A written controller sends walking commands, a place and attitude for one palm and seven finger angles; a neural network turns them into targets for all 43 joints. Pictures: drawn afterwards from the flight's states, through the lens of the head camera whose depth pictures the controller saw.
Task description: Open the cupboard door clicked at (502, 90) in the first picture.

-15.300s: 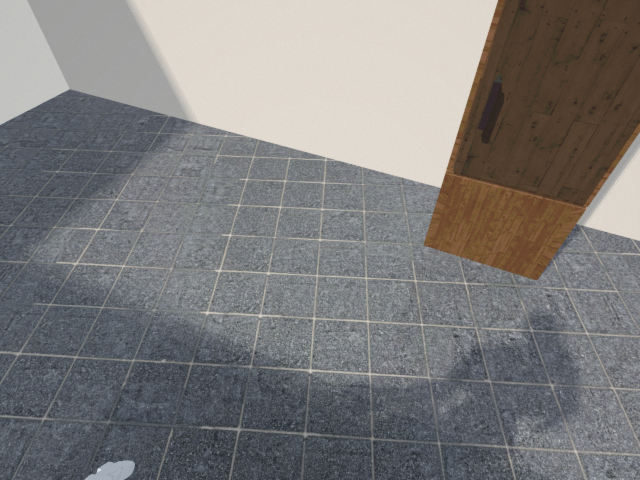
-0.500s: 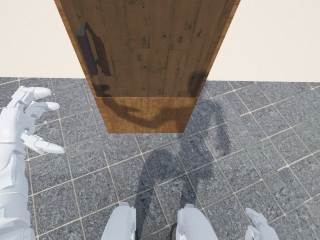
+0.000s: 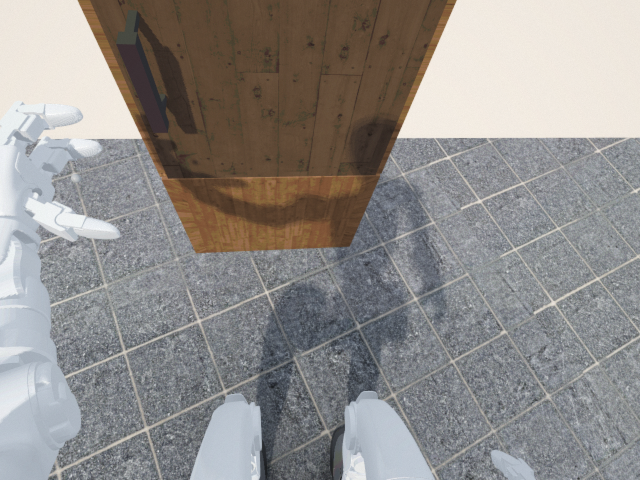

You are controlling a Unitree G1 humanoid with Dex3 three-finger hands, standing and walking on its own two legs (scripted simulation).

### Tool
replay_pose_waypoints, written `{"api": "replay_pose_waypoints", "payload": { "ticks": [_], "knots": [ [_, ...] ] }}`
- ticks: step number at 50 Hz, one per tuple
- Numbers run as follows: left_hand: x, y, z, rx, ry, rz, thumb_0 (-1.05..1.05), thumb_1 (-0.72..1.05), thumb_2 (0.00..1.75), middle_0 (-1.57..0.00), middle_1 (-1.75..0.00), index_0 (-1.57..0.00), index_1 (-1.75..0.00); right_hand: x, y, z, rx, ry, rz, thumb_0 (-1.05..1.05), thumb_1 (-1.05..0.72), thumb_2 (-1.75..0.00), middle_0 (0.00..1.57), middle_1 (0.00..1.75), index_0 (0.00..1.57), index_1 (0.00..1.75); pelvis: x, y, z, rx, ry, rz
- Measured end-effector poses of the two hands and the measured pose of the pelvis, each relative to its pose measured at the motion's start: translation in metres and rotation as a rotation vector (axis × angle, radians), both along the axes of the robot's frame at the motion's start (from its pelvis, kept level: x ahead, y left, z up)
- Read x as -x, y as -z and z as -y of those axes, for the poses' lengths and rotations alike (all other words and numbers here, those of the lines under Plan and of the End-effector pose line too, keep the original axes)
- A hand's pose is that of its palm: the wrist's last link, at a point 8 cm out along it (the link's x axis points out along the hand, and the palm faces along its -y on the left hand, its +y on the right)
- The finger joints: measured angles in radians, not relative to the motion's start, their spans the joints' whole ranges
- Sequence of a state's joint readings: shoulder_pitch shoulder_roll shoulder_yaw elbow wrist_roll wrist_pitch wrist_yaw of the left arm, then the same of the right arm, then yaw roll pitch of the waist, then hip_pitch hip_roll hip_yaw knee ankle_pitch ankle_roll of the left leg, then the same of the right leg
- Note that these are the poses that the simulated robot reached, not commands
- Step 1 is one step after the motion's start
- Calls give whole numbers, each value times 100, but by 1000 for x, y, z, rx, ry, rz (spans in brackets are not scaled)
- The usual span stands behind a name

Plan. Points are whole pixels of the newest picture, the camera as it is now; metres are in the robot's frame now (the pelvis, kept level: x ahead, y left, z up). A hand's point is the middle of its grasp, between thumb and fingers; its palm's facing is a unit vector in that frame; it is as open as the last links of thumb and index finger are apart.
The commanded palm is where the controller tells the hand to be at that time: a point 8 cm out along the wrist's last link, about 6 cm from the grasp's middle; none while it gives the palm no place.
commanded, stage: move the hooked fingers beside the handle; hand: left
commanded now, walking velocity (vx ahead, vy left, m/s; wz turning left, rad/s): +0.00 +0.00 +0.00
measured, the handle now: (147, 76) +0.61 +0.22 +0.05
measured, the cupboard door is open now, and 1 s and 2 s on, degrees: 0 0 0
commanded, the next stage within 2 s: slide the fingers in behind the handle in 1.40 s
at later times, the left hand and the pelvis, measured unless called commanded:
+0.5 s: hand (100, 117) +0.54 +0.27 +0.05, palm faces +0.08 -1.00 -0.02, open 14.0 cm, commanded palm +0.53 +0.30 +0.04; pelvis -0.01 +0.00 -0.02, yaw -1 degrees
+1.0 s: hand (99, 114) +0.54 +0.27 +0.04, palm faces +0.07 -1.00 -0.02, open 14.0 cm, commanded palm +0.53 +0.29 +0.04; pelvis +0.01 +0.01 -0.01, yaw -2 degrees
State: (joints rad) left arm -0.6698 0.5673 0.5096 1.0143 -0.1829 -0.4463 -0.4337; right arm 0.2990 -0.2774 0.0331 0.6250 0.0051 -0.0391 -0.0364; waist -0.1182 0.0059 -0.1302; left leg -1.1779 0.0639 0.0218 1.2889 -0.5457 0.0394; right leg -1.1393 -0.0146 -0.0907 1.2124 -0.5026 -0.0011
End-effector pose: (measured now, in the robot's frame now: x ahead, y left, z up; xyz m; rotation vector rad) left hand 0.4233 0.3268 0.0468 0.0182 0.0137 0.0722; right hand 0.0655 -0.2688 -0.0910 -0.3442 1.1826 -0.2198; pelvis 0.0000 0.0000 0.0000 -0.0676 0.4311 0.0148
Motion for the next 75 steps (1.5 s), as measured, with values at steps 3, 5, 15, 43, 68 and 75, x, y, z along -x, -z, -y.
{"api": "replay_pose_waypoints", "payload": {
  "ticks": [3,5,15,43,68,75],
  "knots": [
    [-10,3,-1,6,4,-19,-1,-50,30,-30,-120,-30,-120,8,2,1,8,8,-29,1,-90,-89,20,30,21,30,2,3,0,4,-1,-10],
    [-16,4,-1,2,7,-21,-1,-50,30,-30,-120,-30,-120,14,4,2,13,13,-49,1,-91,-89,20,30,21,30,3,5,-1,7,-2,-19],
    [-54,2,6,8,11,-4,-1,-50,30,-30,-120,-30,-120,41,8,3,27,49,-141,1,-91,-89,20,30,21,30,5,12,-1,17,1,-55],
    [-97,7,2,6,6,-10,-1,-50,30,-30,-120,-30,-120,79,6,-17,-14,116,-317,0,-91,-89,20,30,21,30,-2,14,-6,40,16,-120],
    [-89,10,1,-5,-11,1,-1,-50,30,-30,-120,-30,-120,61,8,-9,14,83,-262,0,-91,-89,20,30,21,30,1,17,-6,41,8,-105],
    [-99,5,9,-4,11,-15,-1,-50,30,-30,-120,-30,-120,68,9,-11,12,91,-279,0,-91,-89,20,30,21,30,2,18,-5,44,1,-110]
  ]
}}
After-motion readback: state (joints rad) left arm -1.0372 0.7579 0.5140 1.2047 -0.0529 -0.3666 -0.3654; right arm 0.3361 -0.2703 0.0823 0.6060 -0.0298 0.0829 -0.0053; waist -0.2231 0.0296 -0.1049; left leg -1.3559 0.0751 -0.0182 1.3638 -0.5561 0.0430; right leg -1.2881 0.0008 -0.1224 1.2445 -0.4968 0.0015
